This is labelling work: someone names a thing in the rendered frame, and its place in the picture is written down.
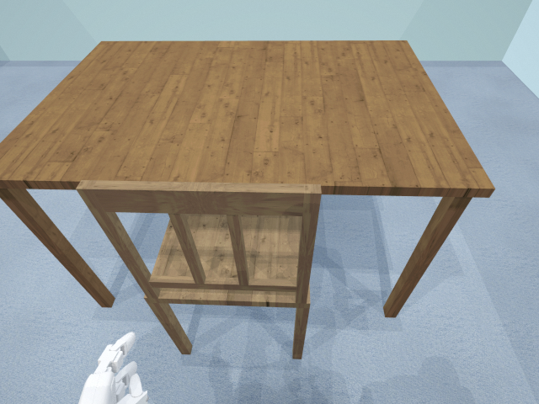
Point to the left robot hand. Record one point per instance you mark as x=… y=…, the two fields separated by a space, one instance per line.
x=102 y=387

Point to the table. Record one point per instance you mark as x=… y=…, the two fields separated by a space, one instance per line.
x=359 y=117

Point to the chair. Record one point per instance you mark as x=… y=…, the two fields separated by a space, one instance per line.
x=226 y=244

